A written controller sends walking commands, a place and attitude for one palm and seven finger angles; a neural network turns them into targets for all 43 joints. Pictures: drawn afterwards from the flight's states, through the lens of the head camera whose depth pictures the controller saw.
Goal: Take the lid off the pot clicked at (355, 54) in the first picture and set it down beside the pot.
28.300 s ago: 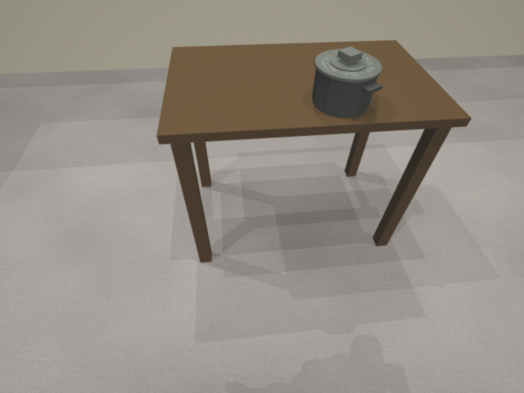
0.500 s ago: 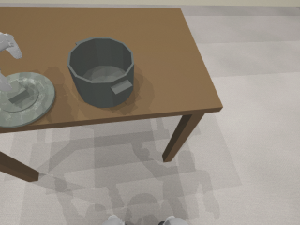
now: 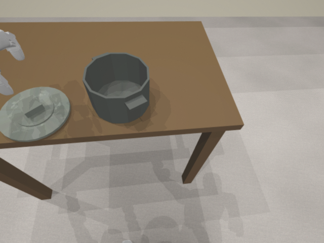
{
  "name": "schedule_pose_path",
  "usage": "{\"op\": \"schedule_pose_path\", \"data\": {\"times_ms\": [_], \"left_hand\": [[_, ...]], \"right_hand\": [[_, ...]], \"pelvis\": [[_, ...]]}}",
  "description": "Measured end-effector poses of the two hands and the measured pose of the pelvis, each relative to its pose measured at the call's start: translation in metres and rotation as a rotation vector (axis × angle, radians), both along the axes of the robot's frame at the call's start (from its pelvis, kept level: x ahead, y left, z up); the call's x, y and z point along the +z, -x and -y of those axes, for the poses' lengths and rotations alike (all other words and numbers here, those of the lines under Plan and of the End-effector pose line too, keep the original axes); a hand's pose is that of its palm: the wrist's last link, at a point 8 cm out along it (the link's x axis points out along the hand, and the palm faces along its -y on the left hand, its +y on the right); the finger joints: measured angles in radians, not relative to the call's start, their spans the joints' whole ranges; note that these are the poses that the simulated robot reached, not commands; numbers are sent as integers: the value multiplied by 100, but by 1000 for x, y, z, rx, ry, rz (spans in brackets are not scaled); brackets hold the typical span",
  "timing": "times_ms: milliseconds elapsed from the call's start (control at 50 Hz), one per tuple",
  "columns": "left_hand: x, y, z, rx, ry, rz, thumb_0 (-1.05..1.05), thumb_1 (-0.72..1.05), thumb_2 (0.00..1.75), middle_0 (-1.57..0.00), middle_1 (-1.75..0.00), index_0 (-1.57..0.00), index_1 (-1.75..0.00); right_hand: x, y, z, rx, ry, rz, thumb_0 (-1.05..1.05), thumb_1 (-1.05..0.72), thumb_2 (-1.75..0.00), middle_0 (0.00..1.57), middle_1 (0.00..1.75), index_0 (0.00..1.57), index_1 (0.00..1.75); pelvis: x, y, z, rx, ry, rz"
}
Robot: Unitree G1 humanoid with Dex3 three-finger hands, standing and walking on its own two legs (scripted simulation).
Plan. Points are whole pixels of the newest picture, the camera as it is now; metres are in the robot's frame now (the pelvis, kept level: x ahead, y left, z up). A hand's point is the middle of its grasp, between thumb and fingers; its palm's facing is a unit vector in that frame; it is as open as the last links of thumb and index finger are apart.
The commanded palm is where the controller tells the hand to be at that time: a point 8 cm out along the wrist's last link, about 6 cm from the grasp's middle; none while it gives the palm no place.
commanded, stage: raise the empty hand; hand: left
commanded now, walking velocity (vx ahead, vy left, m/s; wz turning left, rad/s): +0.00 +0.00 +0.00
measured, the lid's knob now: (30, 106) +0.49 +0.33 +0.01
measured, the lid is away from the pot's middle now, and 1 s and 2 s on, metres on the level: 0.25 0.25 0.25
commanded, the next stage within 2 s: draw the hand back to the body in 0.28 s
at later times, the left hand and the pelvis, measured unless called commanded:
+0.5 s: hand out of the picture +0.48 +0.32 +0.17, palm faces -0.36 -0.12 -0.92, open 11.0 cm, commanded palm +0.49 +0.32 +0.23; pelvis +0.00 +0.00 +0.00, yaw +0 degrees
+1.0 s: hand (12, 70) +0.44 +0.27 +0.18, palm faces +0.11 -0.75 -0.65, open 11.0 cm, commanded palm +0.39 +0.31 +0.22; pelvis +0.00 -0.01 +0.02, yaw +1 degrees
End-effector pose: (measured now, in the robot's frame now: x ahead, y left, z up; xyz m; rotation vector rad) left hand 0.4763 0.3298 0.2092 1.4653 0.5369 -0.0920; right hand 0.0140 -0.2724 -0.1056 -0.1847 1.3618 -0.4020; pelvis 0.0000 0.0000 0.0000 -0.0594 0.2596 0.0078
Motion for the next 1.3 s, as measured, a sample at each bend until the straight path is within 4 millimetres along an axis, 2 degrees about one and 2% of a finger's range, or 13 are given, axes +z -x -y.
{"op": "schedule_pose_path", "data": {"times_ms": [200,480,600,720,880,960,1020,1060,1160,1300], "left_hand": [[21,3,-2,18,7,19,0,5,54,-32,-93,-33,-93],[19,-7,5,-17,3,16,0,5,54,-33,-93,-33,-93],[12,-4,6,-20,4,20,0,5,54,-32,-93,-33,-93],[12,11,6,-47,-14,51,0,5,54,-33,-93,-33,-93],[4,44,4,-40,-22,44,0,5,54,-32,-93,-33,-93],[8,59,16,-12,539,407,0,4,54,-33,-93,-34,-93],[8,68,23,52,821,625,0,4,54,-33,-93,-34,-93],[4,72,24,118,942,716,0,5,54,-33,-93,-33,-92],[2,83,30,209,1070,848,0,9,56,-32,-89,-32,-89],[7,108,33,265,1066,922,0,21,61,-30,-81,-30,-80]], "right_hand": [[3,-9,3,14,2,16,1,-90,-90,20,30,20,30],[3,6,-2,-10,-5,-27,1,-90,-90,20,30,20,30],[0,4,-8,-13,-40,-24,1,-90,-90,20,30,20,30],[0,-15,-13,15,-72,20,1,-90,-90,20,30,20,30],[4,-63,-15,103,-98,135,1,-91,-90,20,30,20,30],[14,-87,-22,200,-82,231,1,-91,-90,20,30,20,29],[23,-101,-25,247,-73,290,1,-91,-90,20,30,20,29],[29,-109,-24,259,-64,326,1,-91,-90,20,30,20,30],[39,-122,-13,271,-45,408,1,-90,-90,20,30,20,30],[36,-130,9,266,-47,431,1,-90,-90,20,30,20,30]], "pelvis": [[2,0,1,7,-2,16],[3,-3,-2,4,-3,7],[4,-4,-3,-2,-7,15],[7,-4,-3,5,-12,31],[9,0,-1,23,-17,74],[14,2,2,24,-25,134],[17,0,8,16,-32,160],[19,-3,13,11,-34,175],[22,-11,22,4,-37,209],[25,-21,34,-4,-47,232]]}}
